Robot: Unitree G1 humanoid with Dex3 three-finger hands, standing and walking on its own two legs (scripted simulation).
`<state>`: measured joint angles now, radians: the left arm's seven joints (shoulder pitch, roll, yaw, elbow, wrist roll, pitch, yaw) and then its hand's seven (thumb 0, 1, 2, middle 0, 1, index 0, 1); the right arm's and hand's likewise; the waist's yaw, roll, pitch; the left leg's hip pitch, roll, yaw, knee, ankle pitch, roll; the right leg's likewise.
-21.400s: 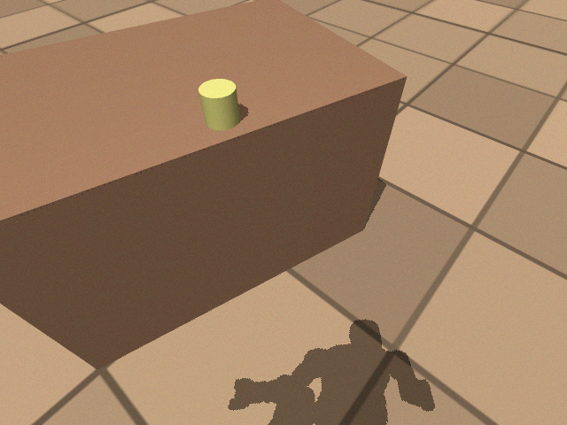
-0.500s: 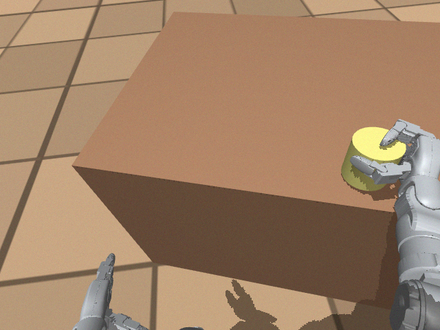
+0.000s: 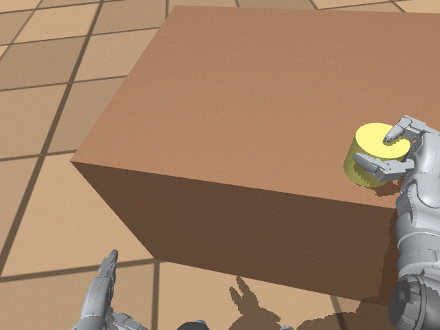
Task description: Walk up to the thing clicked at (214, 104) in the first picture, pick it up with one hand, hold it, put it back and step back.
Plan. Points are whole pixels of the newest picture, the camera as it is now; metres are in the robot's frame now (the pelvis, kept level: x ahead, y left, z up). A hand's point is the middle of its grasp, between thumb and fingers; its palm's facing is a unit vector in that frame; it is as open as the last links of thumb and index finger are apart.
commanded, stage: open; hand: right
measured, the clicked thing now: (373, 155) +0.44 -0.23 +0.06
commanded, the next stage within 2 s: withdraw in 0.48 s
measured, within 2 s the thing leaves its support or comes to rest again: neither
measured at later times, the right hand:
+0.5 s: hand (386, 149) +0.44 -0.24 +0.08, palm faces +0.25 +0.97 +0.01, open 14.0 cm
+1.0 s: hand out of the picture +0.44 -0.29 +0.19, palm faces +0.33 +0.94 -0.03, open 17.4 cm
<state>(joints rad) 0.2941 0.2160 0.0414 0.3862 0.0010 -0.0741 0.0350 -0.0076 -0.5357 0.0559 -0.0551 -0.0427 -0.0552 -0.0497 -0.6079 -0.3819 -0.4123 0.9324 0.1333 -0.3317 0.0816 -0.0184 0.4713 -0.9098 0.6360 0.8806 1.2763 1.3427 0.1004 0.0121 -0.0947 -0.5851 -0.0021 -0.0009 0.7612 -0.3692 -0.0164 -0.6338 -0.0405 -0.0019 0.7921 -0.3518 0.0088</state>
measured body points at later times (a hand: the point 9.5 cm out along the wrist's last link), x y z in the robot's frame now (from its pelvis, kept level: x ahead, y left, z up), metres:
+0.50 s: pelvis -0.01 +0.00 -0.01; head +0.05 -0.02 +0.44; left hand +0.14 +0.26 -0.05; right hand +0.42 -0.29 +0.08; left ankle +0.00 +0.13 -0.71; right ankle +0.02 -0.12 -0.71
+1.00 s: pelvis +0.01 +0.01 +0.01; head +0.04 +0.01 +0.46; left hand +0.16 +0.26 -0.06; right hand +0.42 -0.34 +0.19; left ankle +0.00 +0.13 -0.71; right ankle +0.02 -0.12 -0.71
